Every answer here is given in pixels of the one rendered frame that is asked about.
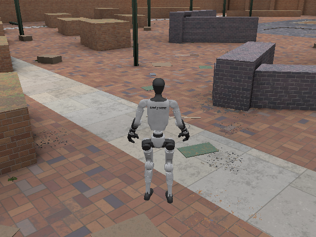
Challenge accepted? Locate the right robot hand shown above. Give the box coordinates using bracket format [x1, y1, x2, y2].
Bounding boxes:
[178, 132, 190, 141]

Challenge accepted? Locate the robot left upper arm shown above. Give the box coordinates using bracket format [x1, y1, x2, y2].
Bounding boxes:
[134, 99, 148, 126]

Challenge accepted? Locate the humanoid robot torso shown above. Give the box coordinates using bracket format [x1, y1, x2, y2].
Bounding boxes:
[147, 98, 170, 148]

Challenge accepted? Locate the left robot foot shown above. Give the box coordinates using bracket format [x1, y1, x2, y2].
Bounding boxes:
[144, 188, 153, 200]

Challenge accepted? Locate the right robot forearm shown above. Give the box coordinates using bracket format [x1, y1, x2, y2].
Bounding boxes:
[179, 119, 188, 134]

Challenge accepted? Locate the left robot hand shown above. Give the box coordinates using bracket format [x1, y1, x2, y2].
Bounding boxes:
[127, 133, 139, 143]

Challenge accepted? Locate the robot right upper arm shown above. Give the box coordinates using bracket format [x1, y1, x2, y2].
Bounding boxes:
[169, 100, 183, 126]

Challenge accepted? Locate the left robot forearm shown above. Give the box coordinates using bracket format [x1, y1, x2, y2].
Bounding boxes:
[129, 118, 138, 135]

